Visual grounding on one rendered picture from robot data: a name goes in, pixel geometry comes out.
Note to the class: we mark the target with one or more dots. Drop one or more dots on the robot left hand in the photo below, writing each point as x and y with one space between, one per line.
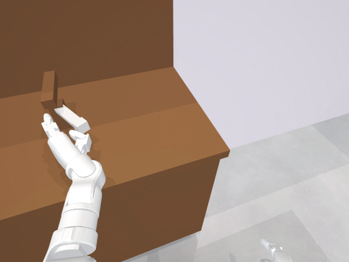
60 144

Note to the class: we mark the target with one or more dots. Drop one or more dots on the tap lever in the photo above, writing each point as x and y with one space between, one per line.
79 123

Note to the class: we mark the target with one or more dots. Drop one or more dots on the counter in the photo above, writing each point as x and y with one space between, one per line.
111 63

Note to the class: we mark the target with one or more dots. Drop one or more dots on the robot left forearm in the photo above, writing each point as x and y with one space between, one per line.
76 235

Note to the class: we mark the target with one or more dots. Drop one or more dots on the robot right hand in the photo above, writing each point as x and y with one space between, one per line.
275 250

